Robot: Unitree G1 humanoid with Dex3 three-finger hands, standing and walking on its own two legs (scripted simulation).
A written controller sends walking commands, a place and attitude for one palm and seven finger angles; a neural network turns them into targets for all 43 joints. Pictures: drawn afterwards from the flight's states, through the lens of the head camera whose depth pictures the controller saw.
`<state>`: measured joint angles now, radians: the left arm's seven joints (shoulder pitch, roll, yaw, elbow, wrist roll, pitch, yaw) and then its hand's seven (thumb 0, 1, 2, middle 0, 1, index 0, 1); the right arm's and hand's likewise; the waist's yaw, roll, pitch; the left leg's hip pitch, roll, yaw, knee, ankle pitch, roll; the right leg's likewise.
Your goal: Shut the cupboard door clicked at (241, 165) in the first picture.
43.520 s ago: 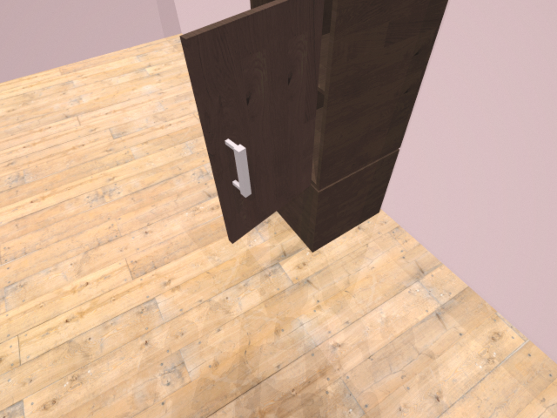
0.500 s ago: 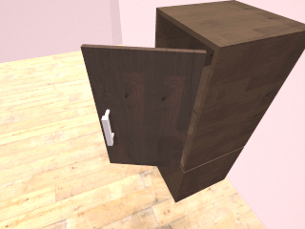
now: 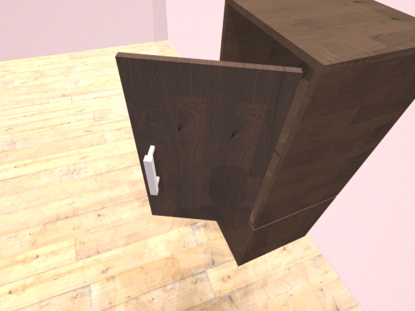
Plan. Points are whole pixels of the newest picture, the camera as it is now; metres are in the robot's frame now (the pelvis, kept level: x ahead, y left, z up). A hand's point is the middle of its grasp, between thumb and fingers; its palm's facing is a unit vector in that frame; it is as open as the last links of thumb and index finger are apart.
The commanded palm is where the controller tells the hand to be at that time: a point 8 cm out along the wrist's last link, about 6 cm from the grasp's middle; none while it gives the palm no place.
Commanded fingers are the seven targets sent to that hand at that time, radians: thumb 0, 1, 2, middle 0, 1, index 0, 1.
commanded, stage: look again from close up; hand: left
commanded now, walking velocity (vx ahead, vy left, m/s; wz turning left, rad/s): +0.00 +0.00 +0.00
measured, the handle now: (153, 171) +0.45 +0.17 -0.05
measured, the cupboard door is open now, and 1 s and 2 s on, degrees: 62 62 62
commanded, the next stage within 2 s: raise the hand and make a fist in 0.22 s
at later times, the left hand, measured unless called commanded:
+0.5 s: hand (121, 261) +0.21 +0.18 -0.02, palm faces +0.20 -0.97 -0.11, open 7.2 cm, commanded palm +0.11 +0.22 -0.07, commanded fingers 0.00 0.90 0.90 -0.37 -0.48 -0.37 -0.48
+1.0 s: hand (146, 278) +0.20 +0.13 -0.06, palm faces -0.15 -0.99 -0.05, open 4.9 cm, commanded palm +0.15 +0.21 -0.06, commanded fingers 0.00 0.90 0.90 -0.82 -0.98 -0.82 -0.98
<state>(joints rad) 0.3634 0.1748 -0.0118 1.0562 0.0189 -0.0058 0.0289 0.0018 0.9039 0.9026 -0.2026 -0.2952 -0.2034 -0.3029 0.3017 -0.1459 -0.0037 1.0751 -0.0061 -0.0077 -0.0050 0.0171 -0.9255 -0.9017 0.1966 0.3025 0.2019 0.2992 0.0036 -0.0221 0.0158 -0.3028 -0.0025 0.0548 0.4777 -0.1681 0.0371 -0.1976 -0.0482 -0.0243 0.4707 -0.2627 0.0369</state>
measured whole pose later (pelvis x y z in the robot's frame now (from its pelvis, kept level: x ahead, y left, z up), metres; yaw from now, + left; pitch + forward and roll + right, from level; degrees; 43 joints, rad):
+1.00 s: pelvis -0.01 -0.05 -0.13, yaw +1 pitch +18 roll -2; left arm 0.36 0.24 0.17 -0.03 -0.36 -0.45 -0.51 0.01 0.90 0.90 -0.65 -0.78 -0.65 -0.79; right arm 0.10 -0.20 -0.02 0.57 0.05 -0.24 -0.07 0.01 -0.91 -0.90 0.20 0.30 0.20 0.30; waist 0.06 0.06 -0.16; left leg -1.15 0.06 -0.06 1.36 -0.52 -0.04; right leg -1.00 0.00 -0.11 1.37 -0.67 -0.04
